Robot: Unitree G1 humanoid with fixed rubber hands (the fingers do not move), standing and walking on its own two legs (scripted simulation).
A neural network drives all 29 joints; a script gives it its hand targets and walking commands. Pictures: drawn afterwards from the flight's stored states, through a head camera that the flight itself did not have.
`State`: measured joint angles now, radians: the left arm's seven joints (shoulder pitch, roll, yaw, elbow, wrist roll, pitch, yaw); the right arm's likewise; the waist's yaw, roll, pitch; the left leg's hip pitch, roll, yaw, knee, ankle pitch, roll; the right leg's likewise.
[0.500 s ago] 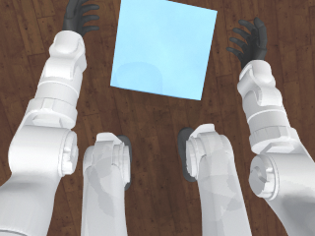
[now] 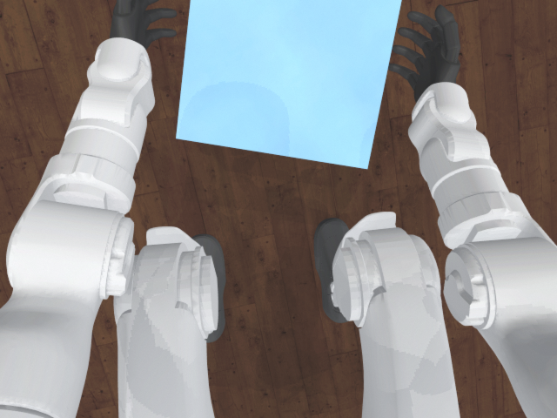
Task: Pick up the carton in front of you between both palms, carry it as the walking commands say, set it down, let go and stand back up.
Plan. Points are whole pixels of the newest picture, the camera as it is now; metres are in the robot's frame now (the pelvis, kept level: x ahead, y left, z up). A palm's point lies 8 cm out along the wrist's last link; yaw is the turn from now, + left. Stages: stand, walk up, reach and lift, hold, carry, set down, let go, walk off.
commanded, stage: reach and lift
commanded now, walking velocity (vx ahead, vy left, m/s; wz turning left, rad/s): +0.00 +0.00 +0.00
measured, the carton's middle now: (278, 80) +0.49 -0.01 -0.25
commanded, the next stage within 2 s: none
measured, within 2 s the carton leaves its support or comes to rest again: leaves its support in 0.50 s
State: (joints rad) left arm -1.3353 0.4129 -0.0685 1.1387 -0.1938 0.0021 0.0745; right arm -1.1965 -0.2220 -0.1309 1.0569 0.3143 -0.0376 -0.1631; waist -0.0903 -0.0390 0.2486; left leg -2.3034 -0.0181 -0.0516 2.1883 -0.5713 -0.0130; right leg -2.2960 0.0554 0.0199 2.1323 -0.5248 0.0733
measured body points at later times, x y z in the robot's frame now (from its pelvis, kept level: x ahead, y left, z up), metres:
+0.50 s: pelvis +0.00 +0.00 +0.00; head +0.35 +0.04 +0.27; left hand +0.54 +0.13 -0.18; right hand +0.50 -0.17 -0.17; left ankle +0.11 +0.12 -0.34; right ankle +0.13 -0.13 -0.34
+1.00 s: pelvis +0.00 +0.00 +0.09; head +0.25 +0.03 +0.46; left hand +0.50 +0.15 +0.01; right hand +0.48 -0.15 +0.01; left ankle +0.10 +0.12 -0.34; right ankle +0.13 -0.13 -0.34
